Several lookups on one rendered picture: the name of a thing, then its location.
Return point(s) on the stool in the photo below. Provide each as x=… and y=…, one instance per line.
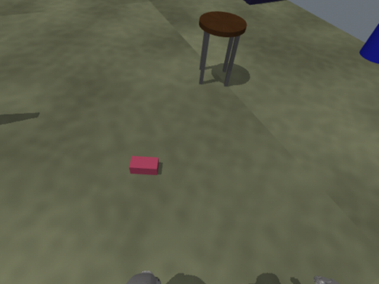
x=222, y=24

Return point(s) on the carton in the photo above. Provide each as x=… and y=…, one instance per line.
x=144, y=165

